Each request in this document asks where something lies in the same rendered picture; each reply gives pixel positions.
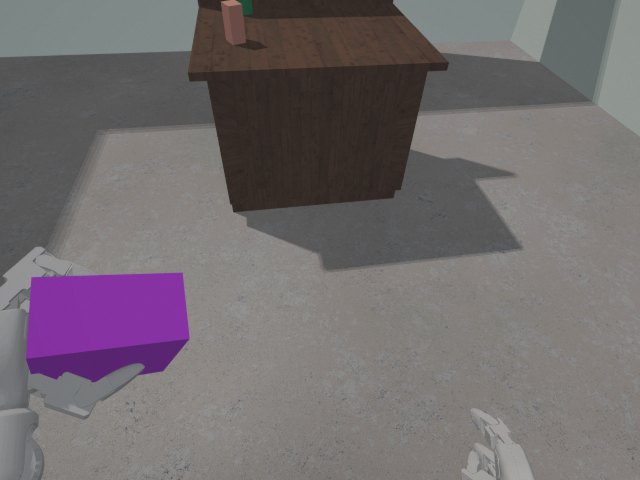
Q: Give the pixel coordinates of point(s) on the right robot hand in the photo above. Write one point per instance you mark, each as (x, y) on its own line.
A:
(508, 462)

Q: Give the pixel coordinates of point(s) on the left robot forearm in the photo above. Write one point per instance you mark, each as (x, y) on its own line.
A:
(21, 458)

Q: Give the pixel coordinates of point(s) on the left robot hand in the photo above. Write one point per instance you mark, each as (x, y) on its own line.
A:
(69, 394)

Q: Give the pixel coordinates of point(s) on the sponge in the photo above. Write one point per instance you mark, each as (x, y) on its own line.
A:
(93, 325)

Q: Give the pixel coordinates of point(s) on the table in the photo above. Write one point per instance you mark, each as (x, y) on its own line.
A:
(320, 104)

